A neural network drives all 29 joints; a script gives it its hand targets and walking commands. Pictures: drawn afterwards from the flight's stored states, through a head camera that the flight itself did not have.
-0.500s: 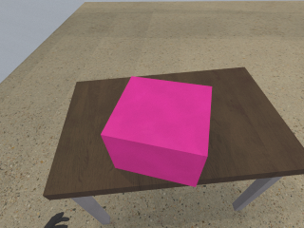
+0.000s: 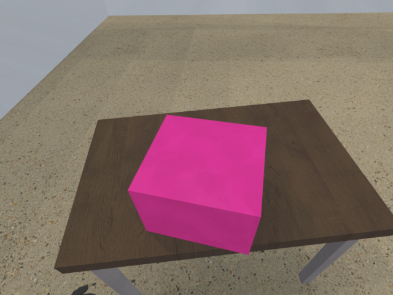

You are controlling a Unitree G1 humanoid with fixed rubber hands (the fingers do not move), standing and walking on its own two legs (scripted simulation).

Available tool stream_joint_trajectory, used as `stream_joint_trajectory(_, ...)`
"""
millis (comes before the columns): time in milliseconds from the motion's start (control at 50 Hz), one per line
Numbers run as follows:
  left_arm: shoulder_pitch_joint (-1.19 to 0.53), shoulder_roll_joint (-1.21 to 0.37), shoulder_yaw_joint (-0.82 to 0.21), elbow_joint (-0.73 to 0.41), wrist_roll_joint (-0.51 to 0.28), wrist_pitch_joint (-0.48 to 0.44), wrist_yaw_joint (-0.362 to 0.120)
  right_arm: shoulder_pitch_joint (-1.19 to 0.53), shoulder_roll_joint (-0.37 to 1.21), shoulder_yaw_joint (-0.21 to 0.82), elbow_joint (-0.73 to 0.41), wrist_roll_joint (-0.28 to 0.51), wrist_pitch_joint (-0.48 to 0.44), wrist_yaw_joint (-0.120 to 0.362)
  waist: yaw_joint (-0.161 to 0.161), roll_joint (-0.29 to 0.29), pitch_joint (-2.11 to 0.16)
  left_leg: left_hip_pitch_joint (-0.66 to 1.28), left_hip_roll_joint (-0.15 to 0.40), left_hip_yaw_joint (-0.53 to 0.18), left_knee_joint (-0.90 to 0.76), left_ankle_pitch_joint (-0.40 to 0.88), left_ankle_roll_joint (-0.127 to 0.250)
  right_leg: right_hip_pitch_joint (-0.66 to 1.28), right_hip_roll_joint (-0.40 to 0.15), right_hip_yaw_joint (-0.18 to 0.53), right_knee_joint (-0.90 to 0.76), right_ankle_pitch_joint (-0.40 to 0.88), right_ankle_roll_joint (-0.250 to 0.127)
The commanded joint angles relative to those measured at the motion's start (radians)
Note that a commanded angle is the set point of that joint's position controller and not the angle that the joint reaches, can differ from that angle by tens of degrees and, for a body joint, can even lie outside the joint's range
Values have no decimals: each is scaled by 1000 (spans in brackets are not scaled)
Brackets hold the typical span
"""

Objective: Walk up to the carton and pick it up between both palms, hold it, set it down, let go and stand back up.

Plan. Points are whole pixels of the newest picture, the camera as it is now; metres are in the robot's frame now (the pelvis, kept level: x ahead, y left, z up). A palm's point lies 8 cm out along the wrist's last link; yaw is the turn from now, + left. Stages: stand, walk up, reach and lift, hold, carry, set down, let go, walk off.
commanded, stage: walk up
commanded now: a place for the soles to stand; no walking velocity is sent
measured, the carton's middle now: (205, 180) +0.41 +0.01 -0.04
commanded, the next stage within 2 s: none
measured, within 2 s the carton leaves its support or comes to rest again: neither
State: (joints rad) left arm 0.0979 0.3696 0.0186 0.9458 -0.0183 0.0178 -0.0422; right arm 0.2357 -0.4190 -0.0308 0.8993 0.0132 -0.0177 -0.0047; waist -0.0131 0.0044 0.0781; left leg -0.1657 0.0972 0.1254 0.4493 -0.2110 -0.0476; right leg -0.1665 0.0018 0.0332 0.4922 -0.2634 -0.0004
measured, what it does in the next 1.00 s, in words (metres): steps on the spot: left foot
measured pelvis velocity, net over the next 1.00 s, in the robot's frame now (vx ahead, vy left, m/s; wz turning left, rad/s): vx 0.02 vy -0.09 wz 0.05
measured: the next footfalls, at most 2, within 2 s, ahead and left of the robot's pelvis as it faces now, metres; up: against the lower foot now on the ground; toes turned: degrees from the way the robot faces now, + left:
left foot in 0.60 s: +0.05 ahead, +0.08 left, +0.00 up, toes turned +3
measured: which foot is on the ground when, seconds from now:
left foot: down 0.00-0.42, up 0.44-0.58, down 0.60-1.00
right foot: down 0.00-1.00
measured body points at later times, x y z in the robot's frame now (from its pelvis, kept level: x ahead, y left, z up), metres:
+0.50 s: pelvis +0.00 -0.07 -0.02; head +0.02 -0.08 +0.43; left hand +0.12 +0.25 -0.12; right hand +0.03 -0.42 -0.13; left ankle +0.01 +0.12 -0.72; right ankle +0.03 -0.22 -0.74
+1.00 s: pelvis +0.02 -0.09 +0.00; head +0.04 -0.10 +0.45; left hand +0.14 +0.23 -0.10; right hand +0.13 -0.40 -0.12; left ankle +0.01 +0.07 -0.74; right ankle +0.03 -0.22 -0.74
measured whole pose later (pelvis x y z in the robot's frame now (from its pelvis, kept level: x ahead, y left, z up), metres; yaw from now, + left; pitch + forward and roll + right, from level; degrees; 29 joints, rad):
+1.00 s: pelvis +0.02 -0.09 +0.00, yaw +3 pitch -3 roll +0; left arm 0.04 0.38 0.03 1.02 -0.02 -0.01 -0.01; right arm 0.14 -0.38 -0.03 1.02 0.02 -0.01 0.00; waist 0.00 0.02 0.07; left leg -0.13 0.05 -0.06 0.41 -0.23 -0.07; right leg -0.15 -0.05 -0.07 0.42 -0.22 0.02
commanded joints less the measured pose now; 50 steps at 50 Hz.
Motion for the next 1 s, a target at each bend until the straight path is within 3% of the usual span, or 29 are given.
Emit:
stream_joint_trajectory(0, -67, 218, 54, -55, 2, -21, 13, -14, -228, -66, -62, 3, -25, -14, -9, -20, -101, 72, 83, -108, -63, 112, 88, -41, -93, 101, -97, 196, -55)
stream_joint_trajectory(120, -66, 213, 66, -19, 6, -15, 12, -55, -212, -61, -29, -9, -16, -26, 3, 12, -76, 57, 80, -110, -73, 47, 94, -51, -99, 104, -139, 157, -65)
stream_joint_trajectory(160, -138, 242, 103, -98, 52, 18, -22, 132, -310, -93, 16, -24, -13, -63, -61, 43, -45, 136, 264, -274, -152, 23, 201, -237, -29, -29, 119, 8, -26)
stream_joint_trajectory(180, -134, 215, 107, -103, 60, 34, -28, 132, -338, -108, 2, -44, -15, -74, -72, 86, -23, 109, 370, -380, -185, 1, 293, -281, -31, 7, 269, -196, -17)
stream_joint_trajectory(220, -105, 213, 120, -152, 81, 47, -30, 135, -367, -127, -24, -59, -26, -93, -61, 87, -26, 79, 458, -419, -188, 35, 380, -337, -85, 59, 458, -254, -20)
stream_joint_trajectory(240, -75, 211, 114, -151, 75, 44, -30, 89, -361, -128, -40, -57, -31, -95, -36, 125, -36, 83, 438, -393, -174, 68, 374, -348, -116, 81, 483, -242, -22)
stream_joint_trajectory(280, -57, 189, 113, -177, 78, 42, -39, 56, -334, -132, -73, -66, -33, -97, -25, 95, -51, 82, 384, -314, -120, 119, 317, -337, -161, 92, 380, -231, -22)
stream_joint_trajectory(340, 28, 163, 109, -156, 59, 25, -41, -16, -293, -111, -119, -55, -22, -61, 8, 184, -92, -26, 231, -160, -29, 119, 229, -116, -88, -27, 92, -89, -39)
stream_joint_trajectory(360, 94, 199, 112, -125, 46, 18, -27, -32, -283, -103, -120, -28, -9, -46, 27, 163, -99, -105, 177, -96, 38, 96, 177, 4, -38, -76, 18, 42, -33)
stream_joint_trajectory(380, 134, 247, 124, -96, 45, 16, -21, -1, -244, -90, -125, -31, -4, -31, 45, 104, -131, -195, 116, -35, 148, -3, 136, 146, -30, -46, -13, 43, -27)
stream_joint_trajectory(400, 122, 313, 131, -117, 51, 9, -9, 38, -168, -58, -138, -26, -1, -20, 32, -89, -130, -240, 30, 18, 259, -78, 90, 107, -171, 130, -138, 59, -59)
stream_joint_trajectory(420, 80, 364, 128, -133, 37, 2, 10, 31, -136, -54, -139, -5, 16, -19, 40, -249, -98, -259, -52, -43, 323, -407, 67, -31, -310, 355, -269, -102, -126)
stream_joint_trajectory(440, 20, 353, 133, -161, 44, 2, 15, 73, -194, -72, -121, 12, 27, -21, 39, -265, -76, -169, -25, -126, 401, -458, 64, -168, -338, 357, -302, -394, -210)
stream_joint_trajectory(460, -12, 347, 134, -170, 31, 2, 24, 52, -236, -77, -119, 11, 32, -18, 45, -169, -26, -179, -37, -140, 464, -429, 67, -193, -317, 358, -305, -411, -216)
stream_joint_trajectory(520, -74, 301, 111, -178, 25, 2, 41, 119, -225, -78, -89, 12, 3, -16, -12, -174, -48, -151, -13, -144, 258, -244, 69, -74, -221, 148, -135, -97, -161)
stream_joint_trajectory(560, -81, 258, 83, -172, 19, 3, 41, 168, -189, -74, -33, -10, 6, -12, -32, -144, -70, 12, -55, -102, 132, -121, 73, -150, -237, 126, -106, -35, -125)
stream_joint_trajectory(580, -99, 265, 80, -156, 14, 5, 35, 90, -186, -77, -44, -5, 11, -11, -27, -171, -36, 47, -40, -126, 52, -48, 80, -197, -233, 138, -140, -184, -98)
stream_joint_trajectory(600, -68, 207, 67, -161, 6, -5, 31, 68, -237, -87, -49, -16, 4, -11, -27, -81, -10, 60, 40, -250, -98, -40, 83, -221, -212, 100, -56, -122, -51)
stream_joint_trajectory(620, -65, 198, 60, -151, 7, -6, 26, -20, -227, -78, -69, -11, 3, -4, 25, 33, -11, -60, 103, -413, -189, -203, 122, -151, -133, 35, -4, -161, -14)
stream_joint_trajectory(660, -11, 229, 76, -113, -13, -16, 38, -74, -256, -73, -53, -3, -16, 11, 57, 95, 5, -245, 94, -354, -128, -129, 116, 91, -116, 30, -100, -76, -24)
stream_joint_trajectory(680, -38, 266, 83, -89, 1, -30, 37, -61, -205, -68, -38, -4, -20, 16, 35, 11, -13, -129, 32, -245, -84, -30, 71, 35, -154, 73, -152, -48, -32)
stream_joint_trajectory(700, -70, 270, 77, -96, 5, -42, 35, -13, -195, -69, -26, 1, -19, 11, 6, 20, -31, -17, 22, -220, -63, 96, 61, -22, -173, 87, -133, 73, -47)
stream_joint_trajectory(760, -57, 269, 71, -44, -1, -55, 36, -21, -216, -68, 9, 7, -13, 6, 10, 22, -108, 36, 32, -223, -56, 273, 58, 77, -163, 27, -123, 275, -42)
stream_joint_trajectory(780, -52, 262, 68, -48, -4, -55, 37, -4, -196, -61, 13, 13, -13, 8, 3, -47, -149, 56, 28, -219, -46, 224, 67, 73, -169, 25, -143, 213, -49)
stream_joint_trajectory(800, -76, 238, 65, -30, -3, -52, 36, -30, -195, -60, 22, 1, -13, 5, 5, -20, -123, 54, 34, -215, -62, 215, 62, 59, -170, 29, -156, 199, -43)
stream_joint_trajectory(860, -94, 228, 61, -9, 2, -46, 38, -40, -163, -45, 50, 3, -6, 1, 5, -74, -124, 14, 25, -195, -50, 208, 61, 97, -178, 6, -174, 190, -45)
stream_joint_trajectory(900, -89, 229, 62, 7, 0, -41, 40, -95, -168, -46, 63, 2, -6, -4, 23, -21, -92, 23, 19, -193, -81, 189, 61, 71, -179, 6, -172, 214, -36)
stream_joint_trajectory(940, -96, 240, 64, 19, 0, -41, 36, -62, -183, -45, 76, 8, -7, -5, 19, -62, -94, -5, 19, -203, -79, 196, 53, 72, -175, -12, -171, 192, -42)
stream_joint_trajectory(980, -94, 217, 64, 24, -4, -42, 39, -90, -174, -45, 87, 2, -15, -8, 9, -2, -107, 34, 32, -216, -78, 270, 65, 75, -159, -32, -157, 241, -31)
